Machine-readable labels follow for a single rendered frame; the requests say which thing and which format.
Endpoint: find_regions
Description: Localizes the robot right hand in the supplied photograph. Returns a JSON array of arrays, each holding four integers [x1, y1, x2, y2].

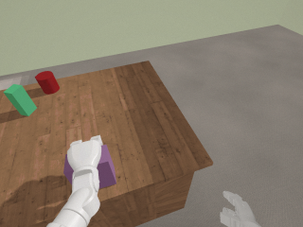
[[220, 191, 256, 227]]

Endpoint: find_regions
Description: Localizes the robot left hand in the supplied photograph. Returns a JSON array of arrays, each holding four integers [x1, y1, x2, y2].
[[67, 135, 103, 182]]

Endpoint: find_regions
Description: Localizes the robot left forearm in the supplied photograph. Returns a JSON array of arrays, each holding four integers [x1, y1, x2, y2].
[[46, 166, 100, 227]]

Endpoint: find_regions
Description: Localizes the table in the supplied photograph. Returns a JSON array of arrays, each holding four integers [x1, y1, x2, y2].
[[0, 61, 213, 227]]

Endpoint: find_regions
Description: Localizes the sponge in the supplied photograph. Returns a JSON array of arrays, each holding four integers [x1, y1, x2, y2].
[[63, 145, 116, 189]]

